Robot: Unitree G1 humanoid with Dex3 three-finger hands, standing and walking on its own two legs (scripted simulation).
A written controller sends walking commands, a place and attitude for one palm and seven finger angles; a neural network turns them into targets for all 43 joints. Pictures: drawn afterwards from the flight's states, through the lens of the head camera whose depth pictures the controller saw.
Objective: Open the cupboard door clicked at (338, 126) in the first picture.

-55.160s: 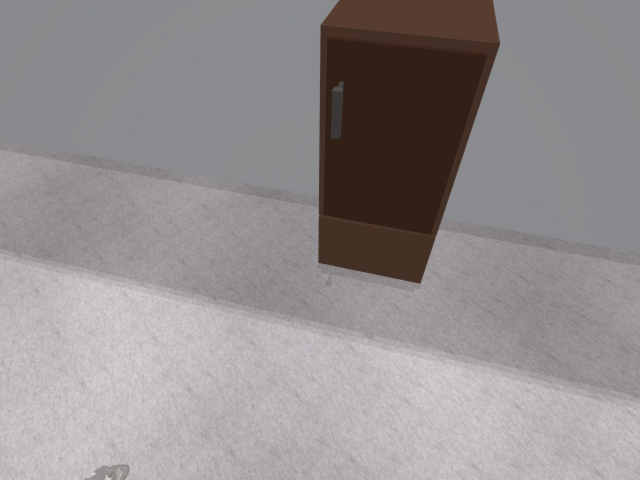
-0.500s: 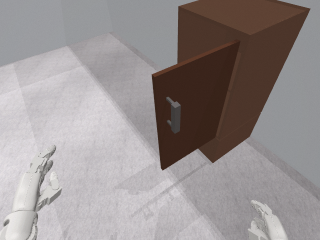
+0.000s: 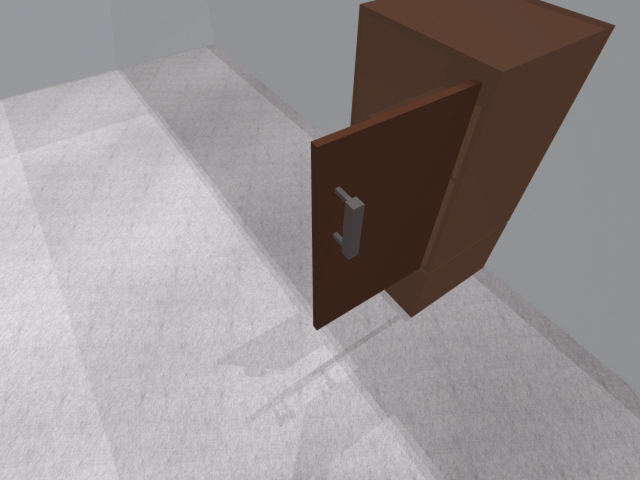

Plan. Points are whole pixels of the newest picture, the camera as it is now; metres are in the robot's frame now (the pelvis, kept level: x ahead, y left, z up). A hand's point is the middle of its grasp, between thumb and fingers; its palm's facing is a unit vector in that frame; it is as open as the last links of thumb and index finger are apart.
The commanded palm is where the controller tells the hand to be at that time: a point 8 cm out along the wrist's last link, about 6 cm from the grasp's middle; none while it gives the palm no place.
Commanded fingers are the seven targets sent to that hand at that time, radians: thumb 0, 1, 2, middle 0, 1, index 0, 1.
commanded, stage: let the arm hang, fingers relaxed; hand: left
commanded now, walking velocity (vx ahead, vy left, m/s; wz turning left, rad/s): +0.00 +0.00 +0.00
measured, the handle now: (345, 222) +0.56 -0.01 -0.05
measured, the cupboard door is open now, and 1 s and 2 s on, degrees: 89 89 89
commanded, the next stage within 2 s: look to check the result in 0.50 s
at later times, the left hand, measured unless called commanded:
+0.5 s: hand out of the picture +0.02 +0.16 -0.17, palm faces +0.02 -0.98 -0.19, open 7.3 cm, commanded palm none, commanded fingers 0.00 0.90 0.90 -0.20 -0.30 -0.20 -0.30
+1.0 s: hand out of the picture +0.02 +0.15 -0.17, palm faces +0.03 -0.98 -0.18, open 7.3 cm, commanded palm none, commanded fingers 0.00 0.90 0.90 -0.20 -0.30 -0.20 -0.30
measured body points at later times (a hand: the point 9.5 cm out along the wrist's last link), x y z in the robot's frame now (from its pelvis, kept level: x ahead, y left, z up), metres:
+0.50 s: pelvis +0.02 +0.00 +0.00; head +0.02 -0.01 +0.45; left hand +0.02 +0.22 -0.16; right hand -0.01 -0.20 -0.17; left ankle +0.04 +0.09 -0.74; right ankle +0.02 -0.10 -0.74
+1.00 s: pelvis +0.03 -0.01 +0.00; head +0.04 -0.02 +0.45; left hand +0.02 +0.20 -0.16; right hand +0.02 -0.22 -0.16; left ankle +0.04 +0.09 -0.74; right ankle +0.02 -0.10 -0.74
